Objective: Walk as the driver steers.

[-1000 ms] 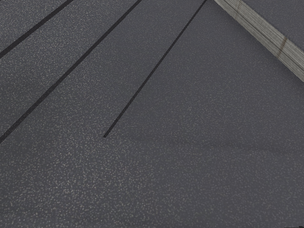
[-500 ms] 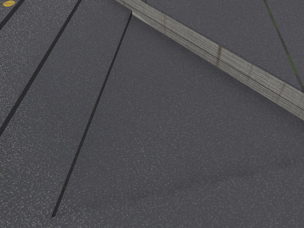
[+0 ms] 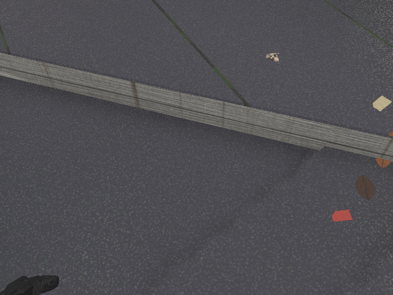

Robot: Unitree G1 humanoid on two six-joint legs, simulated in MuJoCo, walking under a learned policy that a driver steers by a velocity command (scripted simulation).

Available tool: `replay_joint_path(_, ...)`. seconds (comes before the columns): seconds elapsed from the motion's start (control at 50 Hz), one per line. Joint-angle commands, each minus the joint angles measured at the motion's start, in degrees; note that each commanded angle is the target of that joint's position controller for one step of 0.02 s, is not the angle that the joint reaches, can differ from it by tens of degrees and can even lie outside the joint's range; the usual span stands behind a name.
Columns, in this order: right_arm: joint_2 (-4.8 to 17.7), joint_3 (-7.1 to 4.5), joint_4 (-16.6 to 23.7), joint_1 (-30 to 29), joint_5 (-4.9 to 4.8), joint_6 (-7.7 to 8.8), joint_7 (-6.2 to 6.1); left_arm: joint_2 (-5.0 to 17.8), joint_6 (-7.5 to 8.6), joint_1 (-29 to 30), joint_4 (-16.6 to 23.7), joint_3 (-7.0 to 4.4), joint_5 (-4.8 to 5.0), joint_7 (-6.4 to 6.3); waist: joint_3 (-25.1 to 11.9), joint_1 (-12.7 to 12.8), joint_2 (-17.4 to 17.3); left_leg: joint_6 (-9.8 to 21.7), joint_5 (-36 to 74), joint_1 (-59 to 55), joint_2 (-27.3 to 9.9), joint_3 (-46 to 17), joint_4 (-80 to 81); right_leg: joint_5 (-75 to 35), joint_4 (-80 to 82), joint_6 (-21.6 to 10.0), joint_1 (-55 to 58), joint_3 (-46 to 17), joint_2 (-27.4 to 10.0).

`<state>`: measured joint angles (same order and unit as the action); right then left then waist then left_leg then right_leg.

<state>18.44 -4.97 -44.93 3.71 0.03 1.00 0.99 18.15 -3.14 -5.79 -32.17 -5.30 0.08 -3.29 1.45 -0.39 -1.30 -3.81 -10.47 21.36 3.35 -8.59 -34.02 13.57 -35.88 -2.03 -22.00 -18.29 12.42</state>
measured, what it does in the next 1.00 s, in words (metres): steps to the left, turning left: left foot 0.04 m lower, then right foot 0.04 m higher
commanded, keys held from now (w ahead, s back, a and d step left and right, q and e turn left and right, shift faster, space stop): q+shift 0.64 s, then shift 0.02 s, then w+e+shift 0.34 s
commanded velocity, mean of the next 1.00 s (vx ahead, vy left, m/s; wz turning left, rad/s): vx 0.16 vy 0.00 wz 0.35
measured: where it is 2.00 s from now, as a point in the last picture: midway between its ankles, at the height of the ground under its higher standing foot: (148, 183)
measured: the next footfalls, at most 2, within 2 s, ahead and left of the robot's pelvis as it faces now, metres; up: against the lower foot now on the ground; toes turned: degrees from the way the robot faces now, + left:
left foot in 0.02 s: +0.07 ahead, +0.14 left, -0.04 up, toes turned -10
right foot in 0.40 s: +0.05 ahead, -0.09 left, +0.00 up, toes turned +22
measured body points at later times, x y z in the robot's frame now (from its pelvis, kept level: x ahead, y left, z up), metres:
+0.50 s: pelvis +0.00 +0.02 +0.00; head +0.04 +0.03 +0.45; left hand +0.06 +0.33 -0.10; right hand +0.21 -0.23 -0.10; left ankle +0.01 +0.16 -0.71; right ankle +0.01 -0.10 -0.73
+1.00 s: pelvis +0.06 +0.14 +0.01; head +0.06 +0.15 +0.46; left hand +0.03 +0.44 -0.11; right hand +0.25 -0.07 -0.09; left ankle -0.06 +0.20 -0.73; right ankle +0.09 +0.01 -0.64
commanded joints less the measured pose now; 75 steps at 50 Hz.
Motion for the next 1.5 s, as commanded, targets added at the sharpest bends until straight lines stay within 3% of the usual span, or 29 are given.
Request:
replay_joint_path(0.02,1.75,0.16,3.39,0.43,0.25,1.77,1.45,2.69,0.7,-1.59,2.38,0.46,-0.65,0.22,-10.07,0.87,8.02,2.52,11.0,-10.33,-4.09,2.18,11.1,-14.01,0.66,-7.47,5.31,-9.39,-14.01)
replay_joint_path(0.06,3.46,0.9,4.38,-2.79,2.5,2.14,2.01,-0.68,1.87,-6.94,0.12,1.91,-1.83,1.47,-5.64,4.8,-5.69,6.55,18.14,-5.92,-9.65,-7.83,15.44,2.51,-5.49,-0.66,5.49,4.24,-6.32)
replay_joint_path(0.08,2.42,1.32,5.31,-1.65,2.3,2.49,1.66,3.46,2.36,-4.55,0.03,0.8,-2.16,1.28,-2.48,3.19,-7.07,9.46,23.04,-0.54,-11.27,-11.67,17.8,4.8,-8.55,1.52,8.48,8.14,-5.27)
replay_joint_path(0.12,8.72,-0.09,5.33,2.83,0.22,1.82,1.09,5.78,3.18,-2.61,1.07,-0.38,-2.99,0.67,-1.6,2.45,-7.22,14.18,25.24,-5.93,-13.84,-17.39,15.8,13.41,-16.77,2.69,0.44,12.06,-3.27)
replay_joint_path(0.16,11.44,-1.43,6.05,5.15,0.28,0.96,-0.12,5.73,2.98,0.28,2.61,-0.73,-0.54,0.02,-1.93,0.23,-13.47,19.39,14.5,-11.16,-18.63,-31.53,17.97,19.14,-22.07,3.64,-9.17,11.84,-6.34)
replay_joint_path(0.22,10.55,-1.99,7.45,7.52,-0.93,-0.71,-1.48,2.95,2.35,2.7,2.07,-0.69,-0.38,-0.1,-3.76,-1.01,-6.76,15.84,11.78,-17.33,-14.43,-27.73,15.3,19.27,-30.94,5.05,-15.13,10.88,-5.77)
replay_joint_path(0.3,7.91,-2.58,8.53,9.59,-1.61,-4.15,-3.15,-2.29,3.27,3.11,0.75,0.66,0.56,0.14,-6.99,-1.54,-8.92,11.03,11.48,-17.66,-7.8,-23.76,14.55,15.65,-16.22,5.54,-8.48,13.97,-3.73)
replay_joint_path(0.4,6.74,-2.66,11.57,7.42,-2.31,-4.04,-3.5,3.59,4.62,-7.32,-4.2,-1.84,1.42,1.5,-8.92,2.81,-12.76,8.98,0.97,-7.44,-5.9,-27.95,15.66,2.1,11.39,1.65,14.31,11.41,-6.77)
replay_joint_path(0.44,3.57,-1.87,15.35,7.68,-2.55,-2.6,-2.77,11.09,4.86,-6.65,-4.65,-3.76,-3.56,2.28,-8.22,0.06,19.0,2.08,-28.23,15.4,5.52,-9.09,-9.52,-16.47,16.58,-15.33,20.88,-17.48,-34.75)
replay_joint_path(0.48,10.97,-4.34,12.22,9.75,-1.33,-2.36,-1.59,4.42,6.14,0.53,-2.07,-2.03,-3.05,1.31,-6.44,-1.9,9.6,-0.91,-22.26,15.73,-0.76,-5.68,-27.16,-24.28,14.29,-14.66,14.46,-7.72,-33.65)
replay_joint_path(0.52,8.76,-3.55,10.11,13.55,-0.94,-4.18,-2.27,3.59,5.22,5.32,-1.7,-1.25,-0.59,0.47,-3.29,-3.64,7.53,-1.71,-12.74,14.11,-2.14,-1.03,-36.49,-21.51,16.55,-10.91,7.11,3.81,-28.35)
replay_joint_path(0.6,5.99,-1.74,13.3,10.53,-1.41,-5.54,-2.4,2.77,3.97,3.74,-2.21,0.12,-0.71,-0.72,1.03,-1.98,6.11,-2.78,-1.37,16.78,-5.88,5.33,-38.62,-18.64,16.92,-9.0,5.49,17.98,-23.7)
replay_joint_path(0.7,1.8,0.93,17.92,2.38,-1.78,-3.57,0.91,9.64,3.73,-6.28,-5.08,-2.0,0.62,1.14,-4.7,4.89,8.24,-1.62,-4.21,8.04,-7.51,7.57,-12.37,0.07,14.99,-9.24,11.88,17.0,-26.87)
replay_joint_path(0.78,4.45,-0.24,13.54,10.19,-2.9,-1.73,0.66,8.74,5.83,-5.47,-6.6,-1.2,2.16,4.18,0.38,-0.04,7.19,4.06,-7.14,-6.33,-5.41,10.35,5.88,16.25,12.0,-9.22,3.96,10.64,-28.87)
replay_joint_path(0.8,5.76,-1.24,10.31,17.16,-2.86,-1.05,0.29,6.5,5.84,-5.79,-7.34,-0.34,1.87,4.63,-0.46,-3.3,3.96,5.48,-4.33,-16.46,-4.32,11.84,10.37,15.67,4.82,-8.29,-0.79,11.59,-26.59)
replay_joint_path(0.82,10.59,-3.05,8.97,19.49,-0.77,0.62,0.08,3.03,6.62,-5.12,-5.1,0.59,2.46,5.31,-5.29,-4.61,-9.72,7.9,-14.04,-28.62,-9.37,1.26,9.19,15.09,-4.56,-3.04,-14.26,20.57,-18.77)
replay_joint_path(0.84,12.08,-3.85,8.73,26.0,0.63,2.04,-0.09,2.93,7.72,0.24,-2.68,1.12,3.4,5.44,-8.72,-10.0,-17.19,13.62,-25.98,-32.8,-21.01,-17.31,16.53,15.84,-23.42,-0.1,-21.78,21.59,-15.43)
replay_joint_path(0.88,8.8,-2.31,9.67,22.32,1.06,3.96,-0.71,4.05,8.08,2.81,-1.65,0.36,4.41,5.39,-3.18,-8.35,-8.42,13.27,-23.5,-28.57,-24.65,-18.4,19.37,12.41,-34.58,-2.15,-28.16,12.39,-16.42)
replay_joint_path(0.9,7.56,-1.12,9.15,18.77,6.04,3.09,-1.23,5.25,6.02,3.32,-3.75,-0.27,-2.79,6.31,-2.03,-6.07,-3.1,10.02,-19.52,-24.01,-23.13,-11.9,21.52,9.0,-33.86,-1.6,-25.75,13.63,-15.01)
replay_joint_path(0.92,6.59,-0.9,9.16,15.24,5.15,2.94,-1.6,4.88,4.81,0.35,-4.3,-0.63,-3.61,6.8,-0.28,-3.04,-4.65,8.52,-15.85,-22.38,-21.25,-6.72,22.49,5.57,-33.27,-1.16,-25.09,14.28,-15.53)
replay_joint_path(0.98,3.44,0.19,8.39,11.83,2.92,3.89,-1.55,4.66,2.45,-4.2,-6.6,-0.89,-2.18,8.0,0.77,0.05,-6.19,7.05,-8.7,-19.17,-18.4,3.88,25.14,-3.04,-35.41,-0.06,-22.82,16.11,-15.58)
replay_joint_path(1.18,5.93,-0.72,1.86,13.98,3.05,4.93,-2.23,3.15,1.91,3.28,-3.0,0.91,-1.53,8.71,10.93,0.92,-0.9,7.41,12.59,-24.29,-20.17,23.25,27.94,-8.29,-7.4,-7.1,-18.47,25.61,-17.49)
replay_joint_path(1.26,11.32,-1.74,2.72,12.63,1.93,2.31,-1.97,7.0,2.66,-17.25,-8.44,-0.95,-0.21,6.58,-3.62,11.09,-1.33,8.54,63.42,-26.12,-18.34,25.6,-7.02,3.05,-7.28,-11.78,6.47,30.79,-5.98)
replay_joint_path(1.28,10.49,-1.24,4.08,9.56,1.53,1.88,-1.58,9.53,2.95,-29.74,-12.46,-2.5,-0.93,5.6,-8.04,16.89,3.27,7.18,50.02,-12.59,-15.07,25.36,-29.52,6.18,-2.78,-14.59,24.15,24.96,-4.66)
replay_joint_path(1.3,-0.4,1.67,6.91,10.38,2.11,2.16,-0.2,13.78,2.6,-23.55,-12.24,-3.24,-0.96,4.62,-3.12,8.07,20.14,3.63,-14.66,13.46,-1.95,22.17,-51.0,16.35,5.3,-21.21,31.58,-2.11,-17.53)
replay_joint_path(1.32,1.47,2.19,12.05,7.1,1.82,3.43,-0.5,16.92,2.96,-21.26,-9.0,-3.87,-0.21,4.89,-9.27,7.91,19.46,2.36,-17.91,26.27,2.45,7.93,-57.2,15.69,17.0,-27.8,38.22,-28.89,-24.33)
replay_joint_path(1.34,4.57,2.23,12.22,4.04,2.21,4.89,-0.3,16.13,3.42,-21.62,-8.98,-3.93,-0.77,4.3,-7.22,8.35,11.27,3.2,-14.4,29.49,-2.85,2.77,-52.6,16.67,20.85,-25.55,37.22,-29.45,-27.51)
replay_joint_path(1.38,6.04,2.42,10.66,3.23,2.89,5.5,-0.33,12.76,4.46,-19.54,-10.31,-2.85,-1.15,3.46,-1.45,3.84,-0.09,3.37,-10.36,22.76,-7.42,2.53,-39.24,12.16,20.61,-21.02,23.27,-21.77,-24.32)
replay_joint_path(1.5,2.58,4.29,12.87,-4.96,2.88,1.76,0.82,10.13,7.43,-15.16,-10.33,-1.31,-0.66,3.86,5.06,2.13,-0.37,-0.94,5.1,9.39,-8.85,5.86,-10.82,-1.59,23.96,-16.6,2.04,-4.11,-13.58)
Velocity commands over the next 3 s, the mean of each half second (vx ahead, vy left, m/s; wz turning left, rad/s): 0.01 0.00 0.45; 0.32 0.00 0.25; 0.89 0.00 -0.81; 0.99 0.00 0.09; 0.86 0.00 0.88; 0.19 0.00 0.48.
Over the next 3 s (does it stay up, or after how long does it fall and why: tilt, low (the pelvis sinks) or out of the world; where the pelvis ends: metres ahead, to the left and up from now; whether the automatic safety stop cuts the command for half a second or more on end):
stays up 1.59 0.48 0.11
